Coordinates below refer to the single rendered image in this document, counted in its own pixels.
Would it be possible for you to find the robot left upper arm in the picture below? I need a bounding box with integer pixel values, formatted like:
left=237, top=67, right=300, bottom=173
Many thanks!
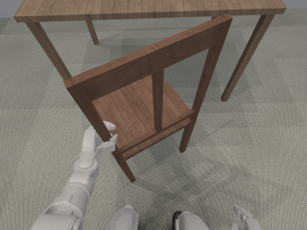
left=32, top=214, right=83, bottom=230

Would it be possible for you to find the chair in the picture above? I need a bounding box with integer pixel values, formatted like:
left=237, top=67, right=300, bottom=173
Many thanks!
left=63, top=13, right=233, bottom=183

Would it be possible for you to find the left robot hand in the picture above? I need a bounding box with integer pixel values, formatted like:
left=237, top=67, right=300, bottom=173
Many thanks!
left=81, top=121, right=118, bottom=156

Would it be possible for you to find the robot left forearm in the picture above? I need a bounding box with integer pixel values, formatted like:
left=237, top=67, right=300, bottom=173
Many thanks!
left=30, top=150, right=99, bottom=230

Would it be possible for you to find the left robot thigh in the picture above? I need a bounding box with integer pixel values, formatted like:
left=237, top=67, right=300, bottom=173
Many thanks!
left=104, top=208, right=139, bottom=230

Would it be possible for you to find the right robot foot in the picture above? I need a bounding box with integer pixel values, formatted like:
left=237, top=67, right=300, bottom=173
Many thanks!
left=172, top=211, right=182, bottom=230

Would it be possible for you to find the table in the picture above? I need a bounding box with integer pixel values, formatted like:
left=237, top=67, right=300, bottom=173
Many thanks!
left=13, top=0, right=287, bottom=102

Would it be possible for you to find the right robot hand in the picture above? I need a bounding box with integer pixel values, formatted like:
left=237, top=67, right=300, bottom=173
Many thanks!
left=231, top=205, right=262, bottom=230

